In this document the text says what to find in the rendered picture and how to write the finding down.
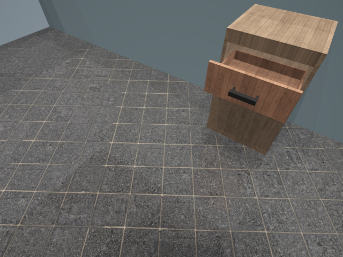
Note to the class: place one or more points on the cabinet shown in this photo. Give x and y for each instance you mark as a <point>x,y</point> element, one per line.
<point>287,37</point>

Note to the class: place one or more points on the handle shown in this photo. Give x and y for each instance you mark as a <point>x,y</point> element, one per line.
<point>242,97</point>

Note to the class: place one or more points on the drawer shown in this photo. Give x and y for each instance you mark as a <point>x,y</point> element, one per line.
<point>277,85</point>

